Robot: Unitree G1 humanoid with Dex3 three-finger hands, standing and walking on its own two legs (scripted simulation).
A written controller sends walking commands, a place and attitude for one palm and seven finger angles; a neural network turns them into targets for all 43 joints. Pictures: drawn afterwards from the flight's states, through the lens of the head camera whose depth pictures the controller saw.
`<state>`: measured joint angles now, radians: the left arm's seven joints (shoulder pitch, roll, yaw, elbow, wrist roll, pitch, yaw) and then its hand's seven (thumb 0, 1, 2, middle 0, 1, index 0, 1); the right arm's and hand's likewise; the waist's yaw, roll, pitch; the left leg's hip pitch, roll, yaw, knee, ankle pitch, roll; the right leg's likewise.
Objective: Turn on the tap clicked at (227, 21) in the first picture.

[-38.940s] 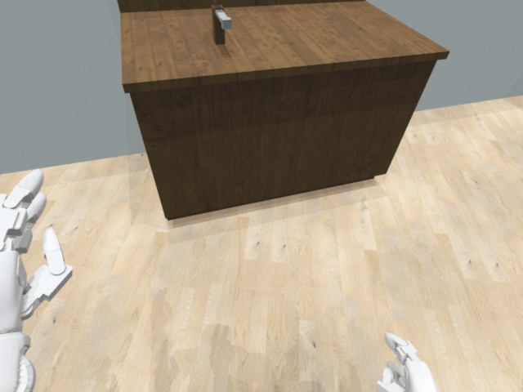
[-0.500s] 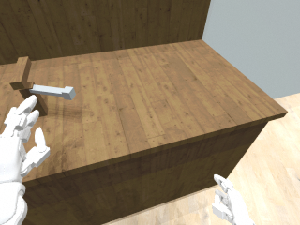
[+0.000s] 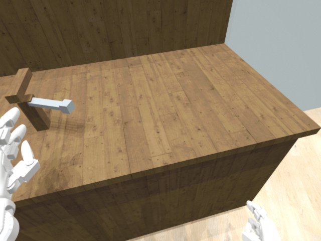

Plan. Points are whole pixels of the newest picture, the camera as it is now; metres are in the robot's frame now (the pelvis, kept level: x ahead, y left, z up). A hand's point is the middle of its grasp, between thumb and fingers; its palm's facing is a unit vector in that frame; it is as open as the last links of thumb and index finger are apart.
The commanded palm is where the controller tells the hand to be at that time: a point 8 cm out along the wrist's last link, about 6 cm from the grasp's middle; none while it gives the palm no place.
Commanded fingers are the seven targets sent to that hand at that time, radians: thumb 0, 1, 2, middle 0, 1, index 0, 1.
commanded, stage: turn the palm inward beside the body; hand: left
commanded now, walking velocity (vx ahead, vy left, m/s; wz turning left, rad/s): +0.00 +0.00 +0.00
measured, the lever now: (67, 106) +0.40 +0.32 +0.13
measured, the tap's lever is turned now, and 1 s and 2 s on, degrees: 63 63 63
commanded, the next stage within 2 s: reach beside the lever's end, fingers flat in 1.36 s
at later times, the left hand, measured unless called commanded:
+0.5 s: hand (31, 173) +0.18 +0.26 +0.17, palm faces +0.50 -0.85 -0.17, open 7.5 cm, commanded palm +0.12 +0.29 +0.19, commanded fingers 0.00 0.90 0.90 -0.20 -0.30 -0.20 -0.30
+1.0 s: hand (26, 182) +0.16 +0.25 +0.18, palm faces +0.53 -0.84 -0.10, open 7.5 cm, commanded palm +0.11 +0.29 +0.19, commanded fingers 0.00 0.90 0.90 -0.20 -0.30 -0.20 -0.30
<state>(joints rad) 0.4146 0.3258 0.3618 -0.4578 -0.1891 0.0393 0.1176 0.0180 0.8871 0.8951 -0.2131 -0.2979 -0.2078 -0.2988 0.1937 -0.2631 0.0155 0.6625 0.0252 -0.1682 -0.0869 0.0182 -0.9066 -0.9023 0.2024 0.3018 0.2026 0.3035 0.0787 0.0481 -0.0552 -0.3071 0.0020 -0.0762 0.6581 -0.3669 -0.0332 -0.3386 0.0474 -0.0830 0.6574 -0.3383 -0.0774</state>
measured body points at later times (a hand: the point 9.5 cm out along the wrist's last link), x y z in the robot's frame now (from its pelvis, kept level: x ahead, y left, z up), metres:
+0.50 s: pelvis -0.01 +0.02 +0.00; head -0.04 -0.01 +0.45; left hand +0.15 +0.30 +0.18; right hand +0.21 -0.18 -0.06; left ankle -0.01 +0.15 -0.72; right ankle +0.01 -0.06 -0.72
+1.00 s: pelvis -0.02 +0.02 +0.00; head -0.05 -0.01 +0.45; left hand +0.13 +0.30 +0.18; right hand +0.20 -0.18 -0.06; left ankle -0.01 +0.15 -0.72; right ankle +0.01 -0.06 -0.72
